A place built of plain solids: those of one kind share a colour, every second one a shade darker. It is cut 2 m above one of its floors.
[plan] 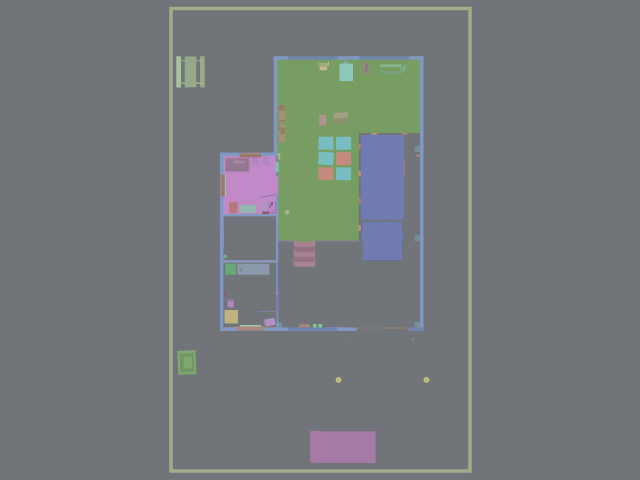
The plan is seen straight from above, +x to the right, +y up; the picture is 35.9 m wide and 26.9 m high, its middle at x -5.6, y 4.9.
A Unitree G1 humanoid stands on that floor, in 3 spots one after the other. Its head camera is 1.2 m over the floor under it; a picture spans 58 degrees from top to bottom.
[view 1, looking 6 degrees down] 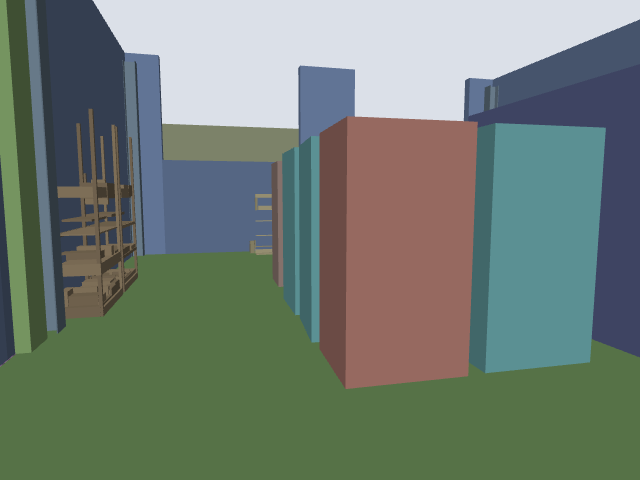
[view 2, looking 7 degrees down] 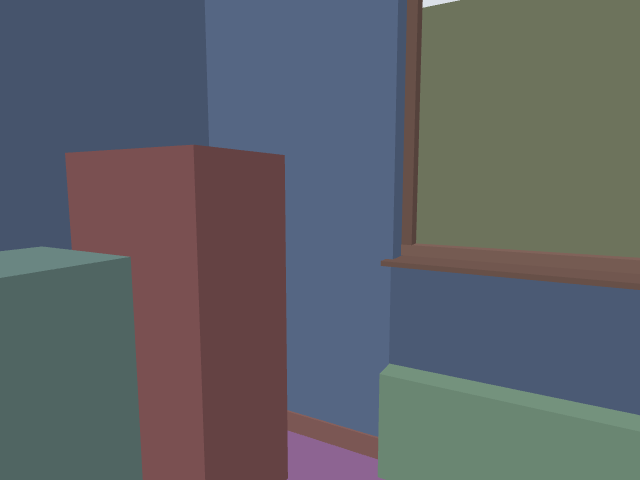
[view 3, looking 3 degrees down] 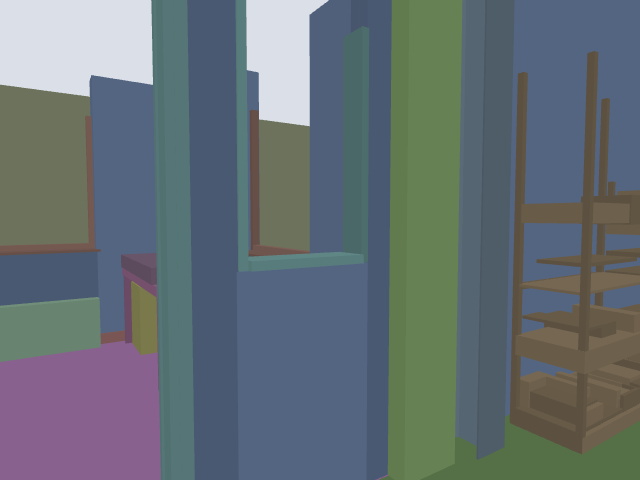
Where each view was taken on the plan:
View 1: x -6.47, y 5.80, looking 76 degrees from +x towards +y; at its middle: roll_cage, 3.28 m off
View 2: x -9.30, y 7.95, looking -151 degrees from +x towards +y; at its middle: wall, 1.96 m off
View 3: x -6.47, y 8.10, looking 147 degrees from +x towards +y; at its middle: wall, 2.76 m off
